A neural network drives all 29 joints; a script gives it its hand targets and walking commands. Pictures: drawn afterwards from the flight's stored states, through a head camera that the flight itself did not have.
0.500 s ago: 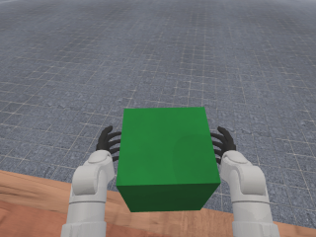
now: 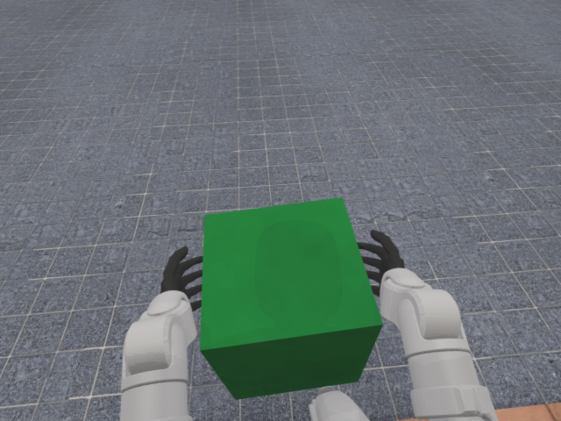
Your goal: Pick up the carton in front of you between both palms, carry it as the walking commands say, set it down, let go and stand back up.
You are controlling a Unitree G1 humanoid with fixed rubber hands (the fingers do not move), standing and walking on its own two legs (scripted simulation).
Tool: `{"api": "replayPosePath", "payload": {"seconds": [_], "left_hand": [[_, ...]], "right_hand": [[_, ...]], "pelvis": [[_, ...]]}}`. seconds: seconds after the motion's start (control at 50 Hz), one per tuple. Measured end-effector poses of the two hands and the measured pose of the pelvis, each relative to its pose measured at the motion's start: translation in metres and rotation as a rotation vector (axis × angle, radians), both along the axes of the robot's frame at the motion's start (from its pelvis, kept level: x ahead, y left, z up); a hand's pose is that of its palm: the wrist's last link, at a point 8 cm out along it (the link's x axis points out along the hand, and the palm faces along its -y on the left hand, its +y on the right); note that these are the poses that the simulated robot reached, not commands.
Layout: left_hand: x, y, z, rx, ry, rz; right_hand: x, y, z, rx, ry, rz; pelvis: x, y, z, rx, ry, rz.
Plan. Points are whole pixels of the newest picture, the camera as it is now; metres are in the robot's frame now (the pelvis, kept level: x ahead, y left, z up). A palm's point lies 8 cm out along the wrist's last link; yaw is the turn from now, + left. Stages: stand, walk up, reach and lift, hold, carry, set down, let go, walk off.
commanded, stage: carry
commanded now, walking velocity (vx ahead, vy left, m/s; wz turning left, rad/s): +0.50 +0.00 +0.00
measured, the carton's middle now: (286, 303) +0.32 -0.04 -0.02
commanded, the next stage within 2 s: none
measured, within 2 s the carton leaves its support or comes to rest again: neither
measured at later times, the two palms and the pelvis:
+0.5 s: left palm (196, 197) +0.74 +0.13 -0.15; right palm (306, 189) +0.74 -0.17 -0.17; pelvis +0.44 -0.03 -0.23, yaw -1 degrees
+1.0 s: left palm (213, 131) +1.11 +0.08 -0.19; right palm (296, 120) +1.13 -0.22 -0.19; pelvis +0.81 -0.08 -0.25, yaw +2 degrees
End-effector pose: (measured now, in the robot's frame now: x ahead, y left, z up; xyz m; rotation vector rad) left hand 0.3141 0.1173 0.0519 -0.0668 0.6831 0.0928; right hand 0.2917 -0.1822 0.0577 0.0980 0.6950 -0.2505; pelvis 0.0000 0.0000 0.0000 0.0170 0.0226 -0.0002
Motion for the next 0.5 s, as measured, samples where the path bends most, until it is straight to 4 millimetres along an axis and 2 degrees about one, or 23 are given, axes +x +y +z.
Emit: {"api": "replayPosePath", "payload": {"seconds": [0.08,0.18,0.24,0.32,0.42,0.5], "left_hand": [[0.063,0.006,-0.026,-0.005,-0.058,0.053],[0.147,0.020,-0.064,0.010,-0.146,0.147],[0.186,0.028,-0.099,0.011,-0.096,0.187],[0.243,0.027,-0.141,0.004,0.003,0.187],[0.339,0.018,-0.175,0.014,-0.022,0.141],[0.430,0.015,-0.205,-0.005,-0.107,0.100]], "right_hand": [[0.082,0.005,-0.019,-0.006,-0.061,0.050],[0.193,0.019,-0.062,-0.023,-0.157,0.170],[0.242,0.027,-0.099,-0.035,-0.110,0.203],[0.291,0.027,-0.151,0.012,-0.013,0.183],[0.367,0.017,-0.197,0.040,-0.037,0.123],[0.449,0.014,-0.224,0.016,-0.119,0.095]], "pelvis": [[0.068,-0.015,-0.035,-0.002,-0.004,0.003],[0.161,-0.035,-0.102,-0.030,-0.009,-0.011],[0.205,-0.044,-0.127,-0.048,0.020,-0.018],[0.262,-0.046,-0.146,-0.059,0.037,-0.018],[0.347,-0.036,-0.183,-0.062,0.034,-0.022],[0.435,-0.027,-0.231,-0.083,0.012,-0.018]]}}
